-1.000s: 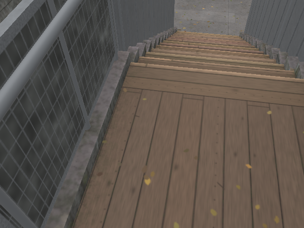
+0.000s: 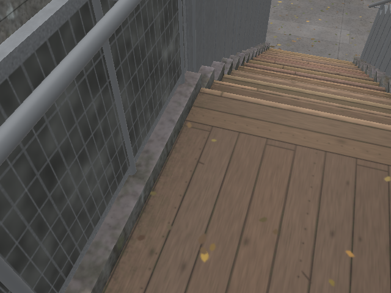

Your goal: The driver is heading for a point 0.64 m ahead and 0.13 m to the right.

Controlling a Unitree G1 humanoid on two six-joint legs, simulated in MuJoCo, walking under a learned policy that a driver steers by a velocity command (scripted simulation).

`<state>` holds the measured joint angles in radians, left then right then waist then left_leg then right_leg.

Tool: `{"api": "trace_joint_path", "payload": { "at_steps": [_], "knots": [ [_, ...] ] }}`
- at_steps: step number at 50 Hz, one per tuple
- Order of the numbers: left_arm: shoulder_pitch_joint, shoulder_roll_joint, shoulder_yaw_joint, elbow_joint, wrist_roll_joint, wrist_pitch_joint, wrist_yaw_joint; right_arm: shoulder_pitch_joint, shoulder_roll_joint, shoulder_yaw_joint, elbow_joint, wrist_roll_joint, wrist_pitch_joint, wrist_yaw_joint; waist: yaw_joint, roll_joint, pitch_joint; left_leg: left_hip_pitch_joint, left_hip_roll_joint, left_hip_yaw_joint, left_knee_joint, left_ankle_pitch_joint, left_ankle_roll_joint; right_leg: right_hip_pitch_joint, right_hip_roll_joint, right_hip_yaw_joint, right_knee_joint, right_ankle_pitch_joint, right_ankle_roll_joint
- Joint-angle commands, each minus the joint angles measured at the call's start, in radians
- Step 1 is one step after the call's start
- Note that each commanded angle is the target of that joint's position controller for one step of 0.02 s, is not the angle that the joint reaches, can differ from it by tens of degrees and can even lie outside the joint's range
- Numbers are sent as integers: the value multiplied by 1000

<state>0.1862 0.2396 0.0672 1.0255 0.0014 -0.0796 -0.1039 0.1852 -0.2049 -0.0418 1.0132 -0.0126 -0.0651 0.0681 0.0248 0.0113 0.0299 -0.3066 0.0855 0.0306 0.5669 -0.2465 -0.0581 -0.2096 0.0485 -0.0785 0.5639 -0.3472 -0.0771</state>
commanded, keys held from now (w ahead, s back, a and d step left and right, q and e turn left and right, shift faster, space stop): no key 1.00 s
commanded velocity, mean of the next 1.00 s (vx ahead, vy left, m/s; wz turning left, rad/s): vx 0.00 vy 0.00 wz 0.00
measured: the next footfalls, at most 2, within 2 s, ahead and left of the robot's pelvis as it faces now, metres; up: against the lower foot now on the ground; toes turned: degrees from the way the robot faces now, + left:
left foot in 1.74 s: +0.12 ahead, +0.14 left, +0.00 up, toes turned +4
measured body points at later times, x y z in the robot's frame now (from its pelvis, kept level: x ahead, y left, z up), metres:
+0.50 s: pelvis +0.01 +0.00 +0.00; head +0.03 +0.00 +0.45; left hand +0.05 +0.26 -0.15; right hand +0.04 -0.23 -0.16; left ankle +0.03 +0.16 -0.73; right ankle -0.03 -0.07 -0.73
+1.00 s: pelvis +0.02 +0.01 +0.00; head +0.03 +0.00 +0.45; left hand +0.03 +0.25 -0.16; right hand +0.02 -0.22 -0.17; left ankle +0.03 +0.16 -0.73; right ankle -0.03 -0.07 -0.73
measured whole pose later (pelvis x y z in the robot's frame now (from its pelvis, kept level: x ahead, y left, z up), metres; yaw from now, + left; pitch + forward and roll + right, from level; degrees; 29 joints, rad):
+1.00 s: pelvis +0.02 +0.01 +0.00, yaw -2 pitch -1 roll +0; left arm 0.26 0.20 0.07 1.12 -0.01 -0.08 -0.09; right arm 0.26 -0.17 -0.03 1.15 -0.02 -0.05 0.05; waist 0.04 0.01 0.04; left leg -0.29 0.09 0.07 0.62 -0.31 -0.05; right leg -0.19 0.05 -0.05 0.61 -0.39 -0.07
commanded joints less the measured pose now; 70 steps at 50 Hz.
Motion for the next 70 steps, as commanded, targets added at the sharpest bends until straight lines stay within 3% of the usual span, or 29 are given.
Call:
{"api": "trace_joint_path", "payload": {
  "at_steps": [1,5,12,22,25,70],
  "knots": [
    [29,110,30,-27,-6,-6,12,26,-102,-21,-9,5,-18,-5,2,1,-58,-5,-27,58,-30,172,38,42,-53,60,-58,399,-9],
    [34,104,35,-16,-5,-10,23,33,-90,-16,23,7,-17,-6,5,10,-51,4,-27,61,-13,186,41,30,-47,57,-49,401,0],
    [49,109,37,12,-9,-7,19,43,-98,-16,50,6,-3,-5,8,1,-18,6,-28,73,-12,132,33,14,-47,64,-61,347,4],
    [65,95,32,34,-9,-7,12,70,-75,-9,91,-1,5,-14,8,14,5,2,-27,83,-24,79,26,26,-56,88,-87,314,-3],
    [78,91,29,43,-7,-8,8,73,-79,-11,90,-5,7,-11,7,-5,8,-5,-24,84,-24,62,25,33,-60,99,-87,311,-7],
    [170,46,14,108,-12,-6,8,147,-39,7,128,-5,14,-21,12,-6,37,12,-30,101,-9,71,32,-23,-58,94,-69,291,-15]
  ]
}}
